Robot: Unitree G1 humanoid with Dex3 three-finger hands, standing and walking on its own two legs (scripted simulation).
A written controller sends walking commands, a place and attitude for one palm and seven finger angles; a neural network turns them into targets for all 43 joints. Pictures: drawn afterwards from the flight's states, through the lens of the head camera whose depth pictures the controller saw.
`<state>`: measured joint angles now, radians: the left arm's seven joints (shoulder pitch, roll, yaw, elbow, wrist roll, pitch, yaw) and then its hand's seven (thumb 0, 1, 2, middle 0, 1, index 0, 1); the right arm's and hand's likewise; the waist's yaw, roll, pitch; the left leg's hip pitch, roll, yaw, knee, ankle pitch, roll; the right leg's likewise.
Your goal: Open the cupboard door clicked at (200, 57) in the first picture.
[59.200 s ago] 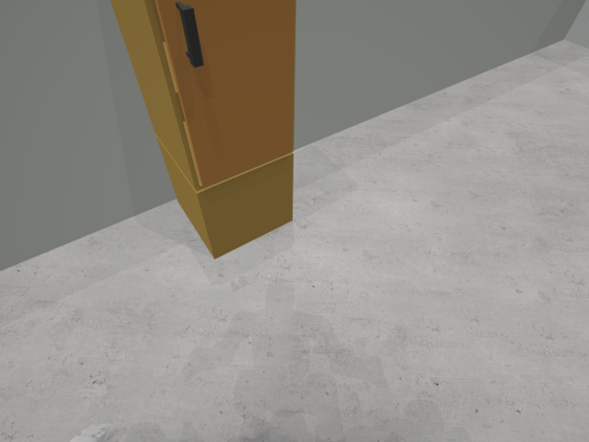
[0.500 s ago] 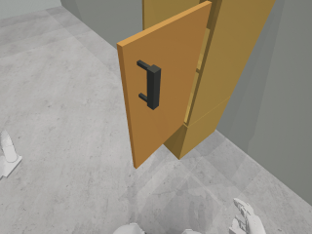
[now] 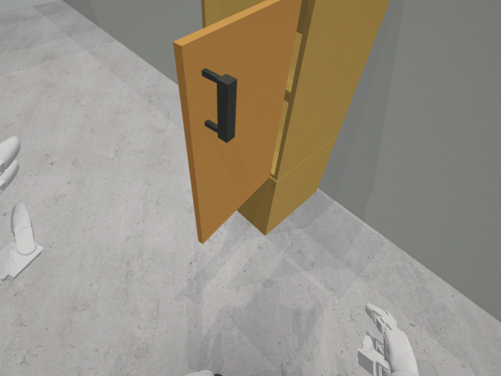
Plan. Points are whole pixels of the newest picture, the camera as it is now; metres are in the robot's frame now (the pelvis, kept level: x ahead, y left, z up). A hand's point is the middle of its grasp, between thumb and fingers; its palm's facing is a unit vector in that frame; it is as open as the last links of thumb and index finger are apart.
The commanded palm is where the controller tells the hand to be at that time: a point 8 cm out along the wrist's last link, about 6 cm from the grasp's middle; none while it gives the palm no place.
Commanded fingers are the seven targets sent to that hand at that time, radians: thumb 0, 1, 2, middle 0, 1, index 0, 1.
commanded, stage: stop stepping back and stand still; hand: left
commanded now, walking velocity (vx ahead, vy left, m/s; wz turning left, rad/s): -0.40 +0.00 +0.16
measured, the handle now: (217, 105) +0.52 +0.10 +0.14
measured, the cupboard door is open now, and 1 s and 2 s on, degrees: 98 98 98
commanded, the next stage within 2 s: let the arm hang, fingers relaxed in 0.80 s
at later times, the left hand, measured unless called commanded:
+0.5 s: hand out of the picture +0.05 +0.27 +0.17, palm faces +0.54 -0.75 -0.37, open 7.4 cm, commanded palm -0.02 +0.31 +0.19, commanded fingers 0.00 0.90 0.90 -0.20 -0.30 -0.20 -0.30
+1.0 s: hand out of the picture +0.04 +0.29 +0.04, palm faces +0.34 -0.81 -0.47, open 7.4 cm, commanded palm none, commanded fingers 0.00 0.90 0.90 -0.20 -0.30 -0.20 -0.30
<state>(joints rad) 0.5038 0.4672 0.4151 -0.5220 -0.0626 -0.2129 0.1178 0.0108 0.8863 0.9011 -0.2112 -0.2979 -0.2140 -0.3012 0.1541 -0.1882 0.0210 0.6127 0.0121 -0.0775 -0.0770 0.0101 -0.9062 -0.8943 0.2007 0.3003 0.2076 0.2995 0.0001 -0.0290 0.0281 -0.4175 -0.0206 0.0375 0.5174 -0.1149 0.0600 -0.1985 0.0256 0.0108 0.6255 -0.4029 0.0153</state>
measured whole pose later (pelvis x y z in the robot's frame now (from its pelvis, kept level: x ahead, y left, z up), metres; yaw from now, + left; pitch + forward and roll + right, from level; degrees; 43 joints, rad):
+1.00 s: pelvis -0.15 +0.01 -0.01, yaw +8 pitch +1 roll +0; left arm 0.34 0.33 0.23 0.00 0.03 -0.07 0.06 0.00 0.90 0.90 -0.20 -0.30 -0.20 -0.30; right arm 0.22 -0.29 -0.03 0.71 -0.04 -0.07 -0.01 0.01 -0.91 -0.89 0.20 0.30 0.20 0.30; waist -0.02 0.05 -0.02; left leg -0.39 0.01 0.01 0.65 -0.28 0.02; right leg -0.44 -0.03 -0.06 0.80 -0.46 -0.01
